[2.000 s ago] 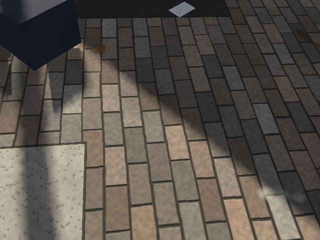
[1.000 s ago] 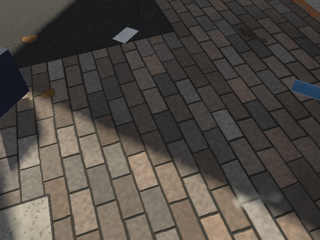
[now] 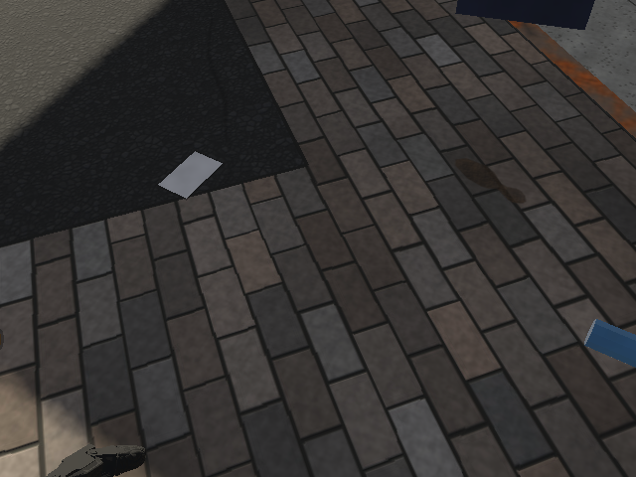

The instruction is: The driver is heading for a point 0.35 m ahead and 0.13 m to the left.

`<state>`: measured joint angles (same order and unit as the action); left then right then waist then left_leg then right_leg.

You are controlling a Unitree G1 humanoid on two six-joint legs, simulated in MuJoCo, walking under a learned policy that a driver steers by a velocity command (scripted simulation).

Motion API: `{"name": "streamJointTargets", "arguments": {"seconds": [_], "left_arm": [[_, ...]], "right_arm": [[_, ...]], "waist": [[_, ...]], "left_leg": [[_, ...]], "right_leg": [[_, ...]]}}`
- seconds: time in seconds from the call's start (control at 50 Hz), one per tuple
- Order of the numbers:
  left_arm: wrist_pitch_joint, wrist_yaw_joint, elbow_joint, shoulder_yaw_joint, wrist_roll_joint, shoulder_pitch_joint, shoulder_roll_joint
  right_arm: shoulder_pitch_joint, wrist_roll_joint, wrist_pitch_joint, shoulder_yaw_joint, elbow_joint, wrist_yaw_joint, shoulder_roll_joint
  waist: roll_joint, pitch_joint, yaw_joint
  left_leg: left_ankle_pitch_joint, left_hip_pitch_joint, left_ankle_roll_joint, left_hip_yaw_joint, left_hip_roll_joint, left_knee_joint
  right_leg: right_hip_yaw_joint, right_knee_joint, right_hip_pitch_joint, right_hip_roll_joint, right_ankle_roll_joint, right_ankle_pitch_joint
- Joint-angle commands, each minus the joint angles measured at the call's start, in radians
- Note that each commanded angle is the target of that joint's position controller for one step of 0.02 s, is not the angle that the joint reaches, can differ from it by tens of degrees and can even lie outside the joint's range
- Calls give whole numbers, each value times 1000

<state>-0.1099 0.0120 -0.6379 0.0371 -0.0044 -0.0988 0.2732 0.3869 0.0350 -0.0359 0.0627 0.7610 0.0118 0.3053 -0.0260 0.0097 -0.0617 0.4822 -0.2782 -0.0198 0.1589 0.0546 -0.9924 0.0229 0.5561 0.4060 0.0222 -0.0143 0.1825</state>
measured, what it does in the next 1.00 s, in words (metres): walks ahead, turning left: left foot, then right foot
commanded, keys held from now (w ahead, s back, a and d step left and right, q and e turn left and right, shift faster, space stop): w+q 0.32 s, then no key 0.68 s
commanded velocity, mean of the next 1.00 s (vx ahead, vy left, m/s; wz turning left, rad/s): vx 0.27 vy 0.00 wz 0.31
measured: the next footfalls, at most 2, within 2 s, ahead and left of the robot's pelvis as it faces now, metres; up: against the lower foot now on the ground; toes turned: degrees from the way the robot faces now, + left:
left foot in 0.44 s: +0.36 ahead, +0.18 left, +0.00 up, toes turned +17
right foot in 0.84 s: +0.46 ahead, -0.05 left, +0.00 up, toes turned +18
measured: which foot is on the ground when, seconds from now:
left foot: up 0.00-0.42, down 0.44-1.00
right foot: down 0.00-0.44, up 0.46-0.82, down 0.84-1.00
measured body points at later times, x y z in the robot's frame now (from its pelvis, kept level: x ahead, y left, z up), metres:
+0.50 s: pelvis +0.24 +0.06 -0.01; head +0.29 +0.08 +0.44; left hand +0.19 +0.35 -0.13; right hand +0.54 -0.10 -0.08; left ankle +0.32 +0.16 -0.73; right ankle +0.11 -0.12 -0.65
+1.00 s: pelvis +0.36 +0.06 +0.01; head +0.37 +0.06 +0.46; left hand +0.39 +0.35 -0.10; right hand +0.55 -0.13 -0.12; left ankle +0.33 +0.17 -0.73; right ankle +0.42 -0.06 -0.73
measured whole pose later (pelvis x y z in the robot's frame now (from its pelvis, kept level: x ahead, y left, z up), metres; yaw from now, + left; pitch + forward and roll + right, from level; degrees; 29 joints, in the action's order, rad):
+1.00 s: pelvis +0.36 +0.06 +0.01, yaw +18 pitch +0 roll +1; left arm -0.01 -0.02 -0.82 0.03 -0.02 -0.18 0.25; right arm 0.17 -0.02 0.01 0.02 0.84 0.00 0.24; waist -0.01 0.02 0.00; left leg 0.26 -0.23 -0.03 0.00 0.04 -0.50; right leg 0.02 0.52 0.27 -0.04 0.03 0.25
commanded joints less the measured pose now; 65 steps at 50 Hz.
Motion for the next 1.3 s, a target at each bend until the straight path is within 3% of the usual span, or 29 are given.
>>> {"name": "streamJointTargets", "arguments": {"seconds": [0.02, 0.04, 0.08, 0.16, 0.26, 0.32, 0.36, 0.4, 0.42, 0.44, 0.46, 0.48, 0.5, 0.52, 0.54, 0.56, 0.62, 0.68, 0.76, 0.8, 0.82, 0.84, 0.86, 0.88, 0.9, 0.92, 0.96, 1.06, 1.3], "left_arm": [[4, 0, 7, 45, -6, -170, 122], [5, -1, -3, 41, -10, -143, 102], [-2, -5, -19, 42, -11, -136, 95], [-10, -10, -61, 59, -1, -161, 134], [6, -18, -97, 69, 5, -180, 177], [19, -19, -127, 75, 17, -223, 200], [36, -22, -140, 76, 26, -229, 212], [49, -32, -142, 81, 34, -225, 242], [50, -36, -138, 76, 38, -213, 235], [40, -35, -115, 56, 12, -227, 191], [26, -12, -87, 8, -25, -378, 69], [20, -2, -139, 28, 3, -338, 180], [26, -1, -104, 37, 40, -228, 200], [30, -12, -92, 29, 31, -181, 174], [41, -24, -103, 30, 17, -170, 167], [59, -29, -111, 33, 14, -199, 168], [93, -46, -136, 27, 3, -268, 117], [102, -53, -127, 18, -6, -209, 92], [111, -49, -112, 22, 2, -117, 107], [110, -45, -113, 23, -5, -115, 102], [107, -43, -116, 22, -15, -120, 99], [103, -44, -108, 24, -25, -114, 125], [102, -49, -94, 35, -22, -95, 189], [105, -46, -114, 37, -12, -61, 180], [102, -36, -108, 27, -9, -47, 122], [98, -31, -115, 19, -16, -49, 99], [84, -26, -128, 17, -13, -54, 100], [78, -34, -167, 15, -4, -75, 99], [93, -37, -260, 15, -1, -51, 91]], "right_arm": [[-48, -3, -10, 25, -99, 3, 119], [-75, -11, -7, 28, -110, -1, 110], [-85, -4, 3, 26, -120, -13, 77], [-165, -13, 12, 13, -161, -22, 38], [-301, -12, -2, -4, -196, -52, 19], [-382, -9, -5, -7, -231, -69, 21], [-395, -17, -8, 0, -250, -77, 32], [-273, -30, -12, 28, -229, -78, 85], [-135, -31, -12, 52, -192, -68, 128], [-23, -38, 0, 72, -170, -44, 198], [-78, -63, -1, 62, -193, -29, 276], [-35, -55, 3, 46, -205, -32, 194], [-93, -49, 1, 31, -189, -39, 158], [-148, -31, -2, 23, -173, -40, 121], [-199, -27, -3, 13, -171, -37, 93], [-233, -37, -4, 11, -170, -38, 91], [-293, -55, -18, 13, -146, -40, 91], [-305, -56, -14, 11, -110, -27, 87], [-280, -60, 5, 4, -61, -21, 82], [-289, -51, 11, -7, -43, -23, 65], [-284, -46, 12, -16, -32, -24, 44], [-242, -53, 9, -27, -15, -25, 18], [-174, -66, 3, -25, -2, -27, 21], [-143, -60, 6, -27, 8, -23, 6], [-202, -61, 14, -23, 10, -16, 39], [-232, -54, 23, -17, 9, -10, 55], [-227, -54, 38, -17, 20, -2, 51], [-224, -44, 37, -14, 66, 3, 43], [-225, -38, 50, -9, 185, 20, 51]], "waist": [[104, -43, 112], [113, -13, 97], [147, -2, 82], [98, 20, 87], [75, 52, 130], [72, 77, 149], [81, 73, 128], [119, -27, 46], [98, -103, -35], [0, -200, -77], [-238, -381, 56], [-82, -547, -43], [-65, -382, -34], [-12, -244, -2], [1, -171, 30], [-17, -142, 70], [-44, -141, 124], [-67, -140, 108], [-74, -100, 67], [-68, -77, 83], [-52, -66, 96], [-10, -59, 85], [97, -56, 27], [195, -61, -4], [156, -31, 36], [128, -23, 49], [119, -25, 52], [66, -58, 64], [24, -31, 59]], "left_leg": [[-116, -483, 19, -16, -108, -264], [-157, -466, 24, -18, -132, -220], [-200, -413, 29, -42, -156, -181], [-283, -469, 45, -53, -169, -48], [-488, -416, 27, -122, -154, 221], [-477, -402, -2, -165, -137, 314], [-406, -332, -33, -204, -91, 373], [-371, -133, -76, -242, -12, 416], [-504, 87, -109, -233, 12, 498], [-829, 380, -159, -71, -120, 474], [-1184, 718, -381, 403, -465, 426], [-1140, 681, -409, 446, -475, 486], [-1137, 568, -360, 272, -416, 511], [-1051, 422, -306, 177, -351, 545], [-991, 290, -275, 126, -317, 584], [-971, 159, -264, 81, -293, 629], [-978, -14, -266, -18, -260, 685], [-856, -25, -240, -61, -234, 697], [-507, -24, -219, -15, -241, 722], [-341, -35, -188, 3, -227, 696], [-272, -52, -150, -2, -199, 672], [-219, -70, -96, -12, -159, 637], [-141, -95, -52, -58, -90, 583], [-149, -28, -22, -117, -48, 591], [-195, 26, -8, -123, -51, 576], [-224, 36, -14, -118, -59, 566], [-284, 40, -24, -103, -72, 566], [-416, 73, -20, -101, -82, 553], [-458, 119, -6, -108, -87, 567]], "right_leg": [[433, -295, -445, -333, -149, 157], [346, -310, -392, -299, -148, 54], [222, -349, -334, -263, -143, -59], [100, -393, -348, -285, -176, -210], [-64, -405, -371, -267, -151, -274], [-116, -386, -432, -285, -133, -321], [-148, -298, -455, -286, -114, -595], [-170, -96, -464, -269, -85, -902], [-197, 79, -385, -234, -51, -867], [-203, 355, -158, -176, 0, -495], [-119, 744, 206, -23, 64, 514], [77, 826, 167, -36, 62, 517], [62, 804, 234, -80, 59, 452], [36, 717, 260, -111, 61, 383], [32, 655, 224, -131, 70, 333], [36, 619, 126, -141, 78, 288], [15, 491, -27, -123, 105, 204], [20, 308, -69, -124, 103, 95], [27, 140, -113, -114, 87, 36], [13, 11, -180, -97, 65, 9], [9, -87, -239, -92, 51, -61], [66, -142, -291, -141, 32, -191], [120, -126, -312, -209, -4, -307], [114, -132, -213, -195, -39, -99], [98, -156, -142, -154, -27, 32], [79, -159, -128, -135, -5, 40], [58, -139, -158, -116, 15, -48], [40, -99, -222, -104, 9, -196], [19, -118, -239, -78, 1, -201]]}}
